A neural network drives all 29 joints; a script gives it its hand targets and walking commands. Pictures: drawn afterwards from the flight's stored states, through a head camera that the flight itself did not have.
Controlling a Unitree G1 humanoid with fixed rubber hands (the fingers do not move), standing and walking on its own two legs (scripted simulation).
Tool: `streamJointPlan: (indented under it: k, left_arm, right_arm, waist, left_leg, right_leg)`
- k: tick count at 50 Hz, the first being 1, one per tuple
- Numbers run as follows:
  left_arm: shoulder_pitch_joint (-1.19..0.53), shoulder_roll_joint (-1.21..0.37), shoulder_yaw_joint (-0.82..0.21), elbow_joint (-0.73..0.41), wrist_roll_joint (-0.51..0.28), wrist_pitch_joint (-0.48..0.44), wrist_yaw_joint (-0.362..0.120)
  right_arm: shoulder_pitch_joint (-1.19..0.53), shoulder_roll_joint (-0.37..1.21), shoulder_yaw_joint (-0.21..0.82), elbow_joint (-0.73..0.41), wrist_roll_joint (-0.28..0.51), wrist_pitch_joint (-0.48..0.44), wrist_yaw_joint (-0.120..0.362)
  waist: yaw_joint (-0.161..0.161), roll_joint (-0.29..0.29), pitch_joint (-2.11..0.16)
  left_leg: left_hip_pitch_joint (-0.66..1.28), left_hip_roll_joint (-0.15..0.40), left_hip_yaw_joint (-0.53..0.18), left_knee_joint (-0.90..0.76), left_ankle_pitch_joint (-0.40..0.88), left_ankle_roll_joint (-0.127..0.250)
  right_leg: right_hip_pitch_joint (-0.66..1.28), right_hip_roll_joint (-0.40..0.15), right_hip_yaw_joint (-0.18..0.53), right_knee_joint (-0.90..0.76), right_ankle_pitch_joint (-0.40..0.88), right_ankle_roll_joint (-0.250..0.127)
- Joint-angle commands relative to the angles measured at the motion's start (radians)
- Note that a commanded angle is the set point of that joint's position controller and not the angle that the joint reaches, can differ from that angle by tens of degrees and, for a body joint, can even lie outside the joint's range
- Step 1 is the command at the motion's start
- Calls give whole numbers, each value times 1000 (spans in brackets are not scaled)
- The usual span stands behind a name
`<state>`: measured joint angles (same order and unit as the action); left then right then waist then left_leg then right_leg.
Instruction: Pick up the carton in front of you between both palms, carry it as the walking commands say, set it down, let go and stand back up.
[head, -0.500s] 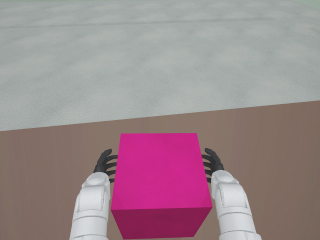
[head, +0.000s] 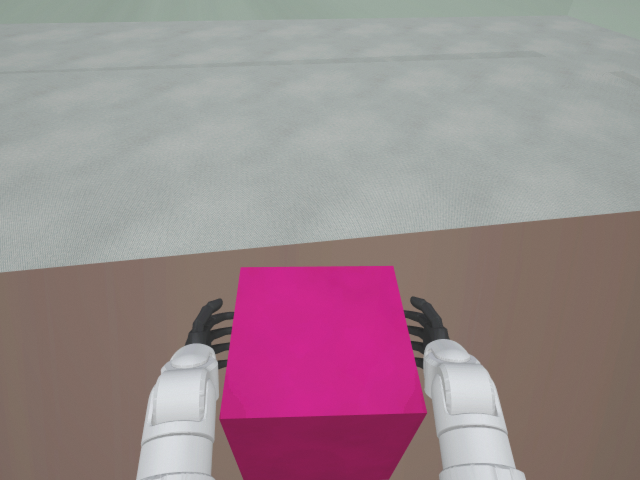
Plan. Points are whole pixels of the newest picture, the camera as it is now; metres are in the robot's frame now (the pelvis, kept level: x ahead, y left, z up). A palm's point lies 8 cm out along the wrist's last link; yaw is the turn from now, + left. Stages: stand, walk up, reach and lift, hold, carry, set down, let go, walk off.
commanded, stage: hold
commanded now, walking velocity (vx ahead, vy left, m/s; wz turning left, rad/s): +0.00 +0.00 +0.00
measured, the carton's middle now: (317, 377) +0.29 +0.00 -0.03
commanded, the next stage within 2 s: carry in 0.56 s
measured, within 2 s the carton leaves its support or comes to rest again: neither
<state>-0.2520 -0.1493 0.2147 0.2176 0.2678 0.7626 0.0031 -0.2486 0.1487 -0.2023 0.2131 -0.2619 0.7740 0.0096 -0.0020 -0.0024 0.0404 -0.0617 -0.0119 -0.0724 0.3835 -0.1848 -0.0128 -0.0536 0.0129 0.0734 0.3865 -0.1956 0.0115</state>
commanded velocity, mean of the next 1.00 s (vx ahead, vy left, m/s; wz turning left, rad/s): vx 0.24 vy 0.00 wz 0.00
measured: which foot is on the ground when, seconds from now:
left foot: down 0.00-1.00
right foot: down 0.00-0.96, up 0.98-1.00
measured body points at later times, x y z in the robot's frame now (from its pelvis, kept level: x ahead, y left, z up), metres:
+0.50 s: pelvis +0.00 +0.00 +0.00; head -0.03 +0.00 +0.45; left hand +0.30 +0.15 +0.04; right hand +0.30 -0.15 +0.04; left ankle +0.03 +0.13 -0.74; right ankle +0.02 -0.13 -0.74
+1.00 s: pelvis +0.13 -0.01 -0.01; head +0.10 -0.01 +0.44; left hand +0.41 +0.14 +0.07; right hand +0.41 -0.16 +0.06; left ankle +0.09 +0.10 -0.74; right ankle +0.03 -0.12 -0.73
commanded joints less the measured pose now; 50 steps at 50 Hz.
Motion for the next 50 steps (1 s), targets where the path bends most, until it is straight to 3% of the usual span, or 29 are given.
streamJointPlan:
  k: [1,9,27,28,30,31,32,35,37,38,39,40,41,42,43,44,46,47,48,49,50]
  left_arm:
    - [-557,-931,-567,-66,-272,-45,-247]
    - [-576,-941,-547,-15,-256,-45,-249]
    - [-479,-925,-565,-84,-269,-36,-237]
    - [-523,-918,-574,-79,-283,-30,-238]
    - [-532,-922,-607,-117,-309,-24,-234]
    - [-549,-925,-626,-143,-325,-19,-231]
    - [-566,-925,-646,-168,-342,-11,-228]
    - [-567,-908,-724,-251,-399,37,-215]
    - [-562,-897,-770,-294,-442,90,-207]
    - [-566,-885,-782,-314,-460,120,-202]
    - [-554,-868,-785,-321,-473,152,-196]
    - [-520,-844,-779,-322,-480,183,-187]
    - [-480,-825,-769,-329,-481,211,-177]
    - [-457,-817,-768,-362,-482,239,-166]
    - [-459,-810,-771,-408,-485,265,-156]
    - [-461,-810,-783,-455,-494,289,-149]
    - [-447,-833,-806,-529,-522,331,-145]
    - [-431,-843,-814,-555,-531,348,-147]
    - [-441,-853,-830,-595,-554,374,-156]
    - [-457,-857,-845,-611,-572,395,-166]
    - [-454,-866,-853,-603,-583,407,-177]
  right_arm:
    - [-568,927,553,-74,261,-57,229]
    - [-591,927,530,-23,246,-59,235]
    - [-492,910,548,-92,255,-50,223]
    - [-530,903,557,-96,274,-44,222]
    - [-539,911,588,-131,294,-38,216]
    - [-551,912,611,-161,306,-32,211]
    - [-567,910,632,-192,315,-25,206]
    - [-534,891,692,-262,354,24,181]
    - [-528,857,724,-321,380,79,163]
    - [-534,841,736,-351,392,109,155]
    - [-536,827,748,-370,408,143,150]
    - [-540,816,762,-387,425,179,146]
    - [-547,813,778,-406,454,212,146]
    - [-555,820,797,-423,488,240,149]
    - [-553,836,816,-435,522,261,153]
    - [-527,851,828,-451,548,280,155]
    - [-471,872,831,-489,572,315,155]
    - [-447,879,821,-506,573,332,154]
    - [-399,869,808,-510,553,345,148]
    - [-374,856,796,-519,530,357,139]
    - [-377,850,797,-556,518,371,130]
  waist:
    - [-1,2,-250]
    - [0,4,-242]
    - [0,5,-271]
    - [5,27,-313]
    - [6,30,-307]
    - [4,34,-278]
    - [4,45,-253]
    - [-1,97,-340]
    - [1,117,-358]
    - [2,88,-341]
    - [7,-7,-318]
    - [19,-172,-313]
    - [27,-263,-274]
    - [36,-250,-244]
    - [39,-194,-260]
    - [30,-153,-307]
    - [14,-115,-395]
    - [3,-71,-434]
    - [-16,143,-442]
    - [-21,311,-390]
    - [-30,257,-336]
  left_leg:
    - [38,-78,7,-53,45,13]
    - [32,-76,10,-55,13,11]
    - [78,-82,2,-59,175,3]
    - [-27,114,25,26,72,14]
    - [-112,107,-30,-38,-373,32]
    - [-147,112,-51,-59,-520,40]
    - [-157,123,-66,-61,-534,46]
    - [-126,177,-126,-75,-408,84]
    - [-165,190,-132,-71,-445,102]
    - [-219,168,-88,-25,-443,89]
    - [-301,114,1,86,-386,57]
    - [-423,54,109,280,-302,22]
    - [-572,26,166,346,-299,4]
    - [-642,31,180,301,-353,7]
    - [-609,31,182,246,-344,14]
    - [-529,19,205,173,-273,16]
    - [-187,-2,255,19,-98,18]
    - [67,46,192,-18,-74,35]
    - [217,230,-98,-102,-195,107]
    - [330,392,-332,-98,-18,212]
    - [344,438,-365,-82,156,271]
  right_leg:
    - [6,74,-5,-59,51,-9]
    - [-9,74,-10,-61,14,-11]
    - [37,82,-5,-64,171,-5]
    - [-68,-114,-17,27,74,-12]
    - [-162,-81,4,8,-335,-17]
    - [-220,-72,7,10,-463,-17]
    - [-261,-67,-3,31,-455,-14]
    - [-253,-32,-94,170,-216,-10]
    - [-228,-28,-116,118,-247,-17]
    - [-189,-56,-85,59,-276,-24]
    - [-135,-128,18,-16,-325,-48]
    - [-42,-233,190,-101,-351,-103]
    - [49,-314,327,-130,-226,-157]
    - [91,-342,355,-123,-70,-196]
    - [99,-332,308,-88,63,-202]
    - [100,-302,226,-46,122,-181]
    - [-66,-215,24,45,24,-111]
    - [-249,-166,-68,145,-28,-75]
    - [-447,-92,-187,378,-72,-24]
    - [-707,-35,-215,479,-249,-3]
    - [-808,-60,-169,503,-390,-18]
